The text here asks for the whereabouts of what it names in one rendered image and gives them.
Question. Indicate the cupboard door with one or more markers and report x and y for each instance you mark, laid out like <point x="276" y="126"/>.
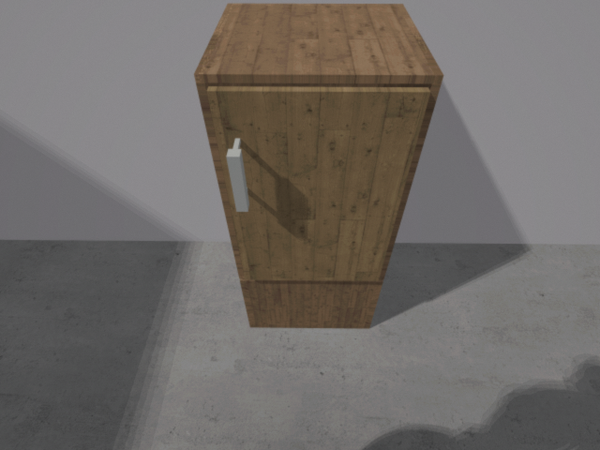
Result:
<point x="325" y="169"/>

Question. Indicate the handle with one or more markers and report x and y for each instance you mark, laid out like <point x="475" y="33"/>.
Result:
<point x="238" y="178"/>

